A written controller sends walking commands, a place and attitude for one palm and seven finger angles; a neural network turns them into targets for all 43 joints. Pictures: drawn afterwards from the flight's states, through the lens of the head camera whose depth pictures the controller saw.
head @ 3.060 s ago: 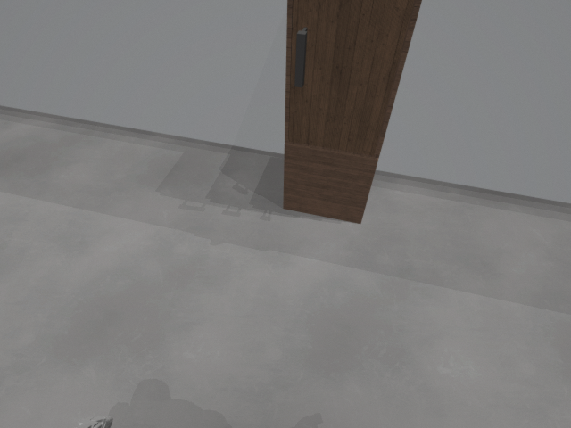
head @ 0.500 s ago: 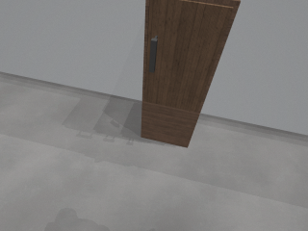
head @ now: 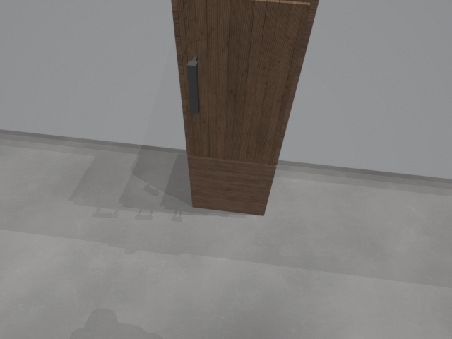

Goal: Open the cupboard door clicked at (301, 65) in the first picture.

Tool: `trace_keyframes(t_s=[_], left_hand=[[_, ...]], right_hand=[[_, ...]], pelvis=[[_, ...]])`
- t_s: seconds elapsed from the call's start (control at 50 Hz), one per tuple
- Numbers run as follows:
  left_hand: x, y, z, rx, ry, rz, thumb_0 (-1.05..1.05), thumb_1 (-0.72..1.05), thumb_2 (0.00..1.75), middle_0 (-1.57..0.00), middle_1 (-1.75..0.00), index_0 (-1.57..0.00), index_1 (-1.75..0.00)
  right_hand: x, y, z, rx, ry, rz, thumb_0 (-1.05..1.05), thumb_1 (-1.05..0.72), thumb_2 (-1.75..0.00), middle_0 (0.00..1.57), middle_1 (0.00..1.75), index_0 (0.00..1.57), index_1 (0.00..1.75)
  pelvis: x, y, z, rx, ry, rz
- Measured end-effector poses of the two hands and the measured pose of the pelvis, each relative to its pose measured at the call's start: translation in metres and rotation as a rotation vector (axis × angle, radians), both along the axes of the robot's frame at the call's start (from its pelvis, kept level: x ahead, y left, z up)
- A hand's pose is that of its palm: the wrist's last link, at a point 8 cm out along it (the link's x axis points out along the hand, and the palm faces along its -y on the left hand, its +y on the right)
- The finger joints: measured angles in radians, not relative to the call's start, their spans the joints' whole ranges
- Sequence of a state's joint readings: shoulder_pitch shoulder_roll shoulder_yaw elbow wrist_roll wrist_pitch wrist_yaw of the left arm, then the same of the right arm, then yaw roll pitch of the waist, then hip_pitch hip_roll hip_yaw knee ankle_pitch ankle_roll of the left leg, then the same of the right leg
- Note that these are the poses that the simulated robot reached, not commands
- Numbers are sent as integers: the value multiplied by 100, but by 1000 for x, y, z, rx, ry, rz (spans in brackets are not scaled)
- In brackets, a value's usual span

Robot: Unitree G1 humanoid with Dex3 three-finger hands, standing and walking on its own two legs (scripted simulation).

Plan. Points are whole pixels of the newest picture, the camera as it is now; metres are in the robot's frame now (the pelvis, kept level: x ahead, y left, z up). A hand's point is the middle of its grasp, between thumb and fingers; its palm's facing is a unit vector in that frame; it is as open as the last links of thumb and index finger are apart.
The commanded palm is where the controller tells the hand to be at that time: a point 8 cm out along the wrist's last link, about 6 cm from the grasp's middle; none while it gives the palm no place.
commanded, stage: take the last steps up to it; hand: left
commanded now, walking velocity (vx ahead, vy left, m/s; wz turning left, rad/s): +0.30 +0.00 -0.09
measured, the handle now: (195, 85) +0.81 +0.17 +0.01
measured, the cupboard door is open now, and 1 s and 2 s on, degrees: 0 0 0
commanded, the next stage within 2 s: come to a stop and stand still in 0.56 s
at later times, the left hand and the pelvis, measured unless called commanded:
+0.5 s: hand (177, 285) +0.26 +0.13 -0.17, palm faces -0.07 -0.98 -0.20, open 7.3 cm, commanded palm none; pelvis +0.14 -0.04 -0.01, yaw -4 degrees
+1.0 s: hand (167, 303) +0.23 +0.15 -0.18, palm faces +0.02 -0.99 -0.16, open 7.3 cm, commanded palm none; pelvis +0.23 -0.02 +0.00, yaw -4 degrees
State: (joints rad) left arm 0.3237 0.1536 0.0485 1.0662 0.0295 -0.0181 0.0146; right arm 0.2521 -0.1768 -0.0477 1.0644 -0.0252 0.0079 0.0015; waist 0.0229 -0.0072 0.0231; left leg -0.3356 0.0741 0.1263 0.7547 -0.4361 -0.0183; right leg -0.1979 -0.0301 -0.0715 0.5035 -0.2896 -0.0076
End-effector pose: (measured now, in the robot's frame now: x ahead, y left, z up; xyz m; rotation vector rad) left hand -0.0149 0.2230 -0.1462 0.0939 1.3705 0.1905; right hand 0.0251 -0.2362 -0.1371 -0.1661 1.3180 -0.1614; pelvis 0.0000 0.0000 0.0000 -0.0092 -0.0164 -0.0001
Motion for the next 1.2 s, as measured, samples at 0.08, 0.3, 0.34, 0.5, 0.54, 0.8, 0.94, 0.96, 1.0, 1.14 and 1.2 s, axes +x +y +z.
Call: trace_keyframes(t_s=[0.08, 0.3, 0.34, 0.5, 0.54, 0.8, 0.94, 0.96, 1.0, 1.14, 1.2], left_hand=[[8, 11, -14, -32, 55, -10, 0, 90, 90, -20, -30, -21, -30], [142, 14, 11, 3, -70, -126, 1, 92, 90, -20, -30, -20, -30], [173, 7, 14, 13, -102, -152, 1, 92, 90, -19, -30, -20, -30], [271, -42, 9, 28, -246, -199, 0, 91, 90, -19, -30, -20, -30], [273, -50, 10, 19, -244, -175, 0, 91, 90, -20, -30, -20, -30], [244, -35, 4, 9, -29, -61, -1, 93, 90, -20, -30, -20, -30], [237, -29, -12, -31, 74, -29, 0, 91, 90, -20, -30, -20, -30], [237, -28, -11, -30, 82, -33, 0, 91, 90, -20, -30, -20, -30], [238, -26, -8, -19, 91, -44, 0, 91, 90, -20, -30, -20, -30], [254, -20, 6, 65, 35, -83, 0, 91, 90, -20, -30, -20, -30], [259, -26, 9, 106, -29, -99, 0, 91, 90, -20, -30, -20, -30]], right_hand=[[2, 13, -2, -20, -28, -30, 1, -91, -90, 20, 30, 20, 30], [-51, 49, 8, 60, 207, -172, 0, -91, -90, 20, 30, 20, 30], [-56, 51, 7, 82, 251, -196, 0, -90, -90, 20, 30, 20, 30], [-25, 25, -18, 143, 352, -225, 1, -90, -90, 21, 30, 20, 30], [6, 9, -19, 127, 315, -202, 1, -90, -90, 21, 30, 20, 30], [247, -39, 6, -22, -117, -22, 1, -92, -90, 20, 30, 20, 30], [295, -14, 13, -34, -148, 31, 0, -91, -90, 20, 30, 20, 30], [298, -11, 13, -29, -149, 30, 0, -91, -90, 20, 30, 20, 30], [299, -8, 11, -18, -151, 22, 0, -91, -90, 20, 30, 20, 30], [269, -26, -2, 17, -129, -38, 0, -90, -90, 21, 30, 21, 30], [246, -44, -15, 34, -104, -62, 0, -90, -90, 21, 30, 21, 30]], pelvis=[[17, 12, -8, -8, -2, -19], [73, 7, 8, 13, 8, -62], [85, 1, 7, 18, 7, -68], [140, -37, -14, 23, -10, -61], [151, -41, -11, 17, -12, -54], [216, -34, 2, -22, -4, -52], [236, -23, -1, 3, -7, -63], [235, -22, 0, 7, -4, -66], [232, -23, 1, 9, 2, -72], [213, -38, -1, 12, 1, -88], [205, -52, -8, 30, -2, -86]])
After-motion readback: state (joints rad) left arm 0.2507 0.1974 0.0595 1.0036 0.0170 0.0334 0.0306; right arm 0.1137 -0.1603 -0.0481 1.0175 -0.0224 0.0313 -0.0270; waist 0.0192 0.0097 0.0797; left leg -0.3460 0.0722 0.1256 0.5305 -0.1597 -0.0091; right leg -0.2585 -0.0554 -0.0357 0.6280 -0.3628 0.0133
